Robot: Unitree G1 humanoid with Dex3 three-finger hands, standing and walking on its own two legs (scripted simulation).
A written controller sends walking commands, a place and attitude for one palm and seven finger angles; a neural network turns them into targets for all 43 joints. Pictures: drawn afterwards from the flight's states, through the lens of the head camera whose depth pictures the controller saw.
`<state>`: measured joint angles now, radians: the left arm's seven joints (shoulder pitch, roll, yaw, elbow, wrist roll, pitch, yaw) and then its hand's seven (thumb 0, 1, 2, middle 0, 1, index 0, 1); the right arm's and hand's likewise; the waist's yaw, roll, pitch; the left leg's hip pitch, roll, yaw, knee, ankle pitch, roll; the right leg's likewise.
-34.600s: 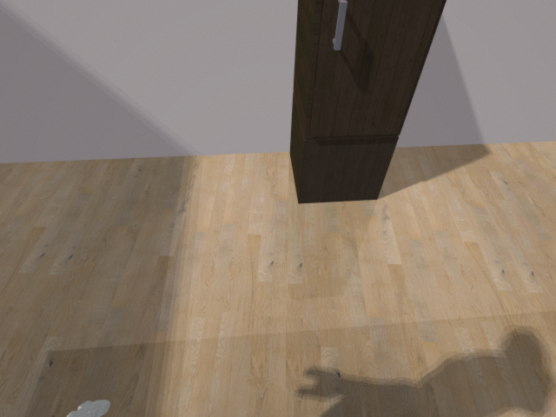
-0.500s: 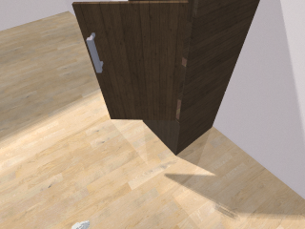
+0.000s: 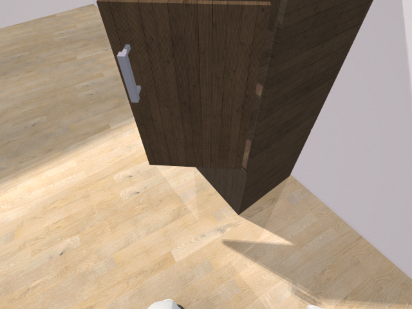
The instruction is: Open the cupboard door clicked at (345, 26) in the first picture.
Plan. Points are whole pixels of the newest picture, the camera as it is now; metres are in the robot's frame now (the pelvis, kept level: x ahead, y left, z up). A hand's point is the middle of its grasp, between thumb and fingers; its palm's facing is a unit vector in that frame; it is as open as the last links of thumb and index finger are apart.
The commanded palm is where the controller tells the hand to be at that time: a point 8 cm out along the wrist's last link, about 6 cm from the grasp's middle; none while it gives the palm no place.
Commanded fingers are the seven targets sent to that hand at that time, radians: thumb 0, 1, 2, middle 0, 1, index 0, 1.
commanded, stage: come to a stop and stand still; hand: left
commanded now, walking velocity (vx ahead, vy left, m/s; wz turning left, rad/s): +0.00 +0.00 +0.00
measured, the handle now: (131, 74) +0.61 +0.24 +0.10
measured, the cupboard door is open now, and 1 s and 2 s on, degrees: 49 49 49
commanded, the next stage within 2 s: look again from close up in 0.44 s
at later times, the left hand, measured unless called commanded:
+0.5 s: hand out of the picture +0.03 +0.16 -0.16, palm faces -0.03 -0.98 -0.20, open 7.4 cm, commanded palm none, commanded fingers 0.00 0.90 0.90 -0.20 -0.30 -0.20 -0.30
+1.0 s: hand out of the picture +0.03 +0.17 -0.17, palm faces -0.03 -0.98 -0.17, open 7.4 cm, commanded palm none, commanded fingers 0.00 0.90 0.90 -0.20 -0.30 -0.20 -0.30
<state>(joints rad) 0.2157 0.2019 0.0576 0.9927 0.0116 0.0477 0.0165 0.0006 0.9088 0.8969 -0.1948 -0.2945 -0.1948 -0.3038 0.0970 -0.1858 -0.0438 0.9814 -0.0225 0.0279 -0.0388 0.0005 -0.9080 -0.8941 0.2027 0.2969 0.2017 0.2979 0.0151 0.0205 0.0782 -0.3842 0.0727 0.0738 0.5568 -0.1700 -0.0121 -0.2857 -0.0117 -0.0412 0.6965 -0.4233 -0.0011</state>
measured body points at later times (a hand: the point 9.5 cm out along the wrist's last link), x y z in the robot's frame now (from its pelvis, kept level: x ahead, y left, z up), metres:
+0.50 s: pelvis -0.01 -0.02 +0.01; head -0.01 -0.02 +0.46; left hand +0.03 +0.21 -0.14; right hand -0.01 -0.25 -0.15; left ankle +0.02 +0.09 -0.73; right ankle -0.02 -0.12 -0.73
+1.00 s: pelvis +0.02 +0.00 +0.01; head +0.03 +0.02 +0.46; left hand +0.03 +0.23 -0.16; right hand +0.05 -0.23 -0.14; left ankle +0.02 +0.09 -0.73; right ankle -0.02 -0.12 -0.73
